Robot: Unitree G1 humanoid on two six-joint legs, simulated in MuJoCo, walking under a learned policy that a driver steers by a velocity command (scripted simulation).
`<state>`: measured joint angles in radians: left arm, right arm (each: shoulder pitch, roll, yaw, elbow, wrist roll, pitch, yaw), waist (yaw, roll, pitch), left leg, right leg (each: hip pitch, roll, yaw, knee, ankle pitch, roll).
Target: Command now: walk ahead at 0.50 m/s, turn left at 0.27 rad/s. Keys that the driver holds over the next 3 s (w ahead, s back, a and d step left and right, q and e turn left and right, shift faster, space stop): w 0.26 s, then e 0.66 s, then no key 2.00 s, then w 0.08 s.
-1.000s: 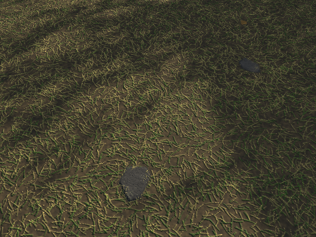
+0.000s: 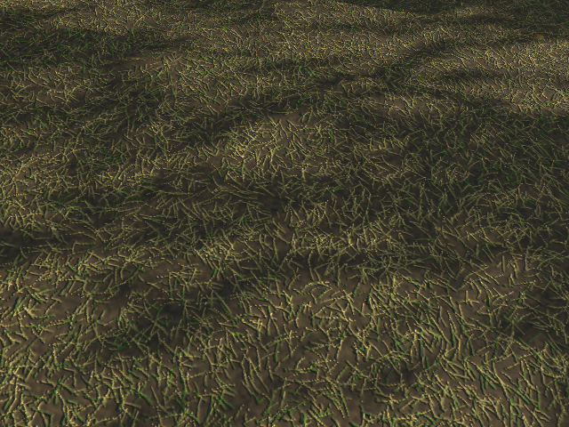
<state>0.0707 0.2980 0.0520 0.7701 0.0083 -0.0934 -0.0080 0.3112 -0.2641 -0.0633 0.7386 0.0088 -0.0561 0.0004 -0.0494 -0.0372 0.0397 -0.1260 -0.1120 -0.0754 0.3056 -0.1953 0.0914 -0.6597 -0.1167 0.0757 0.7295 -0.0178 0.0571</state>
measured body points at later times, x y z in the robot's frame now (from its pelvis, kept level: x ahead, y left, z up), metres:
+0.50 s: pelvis +0.26 -0.07 +0.00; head +0.30 -0.08 +0.45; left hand +0.31 +0.21 -0.12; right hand +0.44 -0.33 -0.10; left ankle +0.37 +0.10 -0.70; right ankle +0.26 -0.15 -0.75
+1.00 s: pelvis +0.34 -0.05 -0.01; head +0.37 -0.07 +0.44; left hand +0.56 +0.17 -0.11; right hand +0.39 -0.36 -0.11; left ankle +0.42 +0.06 -0.75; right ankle +0.31 -0.18 -0.72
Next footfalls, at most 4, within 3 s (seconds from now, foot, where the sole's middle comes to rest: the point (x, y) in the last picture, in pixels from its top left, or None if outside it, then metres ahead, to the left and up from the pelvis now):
0.18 right None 0.30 -0.15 -0.78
0.66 left None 0.46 0.05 -0.78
1.06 right None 0.34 -0.19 -0.78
1.42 left None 0.41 0.04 -0.78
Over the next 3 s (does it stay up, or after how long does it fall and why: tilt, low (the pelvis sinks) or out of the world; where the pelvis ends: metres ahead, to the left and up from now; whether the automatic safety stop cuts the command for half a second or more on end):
stays up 0.34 -0.06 -0.01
